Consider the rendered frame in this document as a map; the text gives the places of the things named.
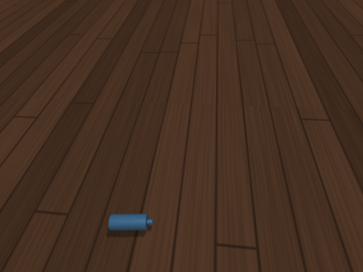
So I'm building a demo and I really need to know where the bottle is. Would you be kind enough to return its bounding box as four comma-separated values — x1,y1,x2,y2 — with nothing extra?
108,214,153,231

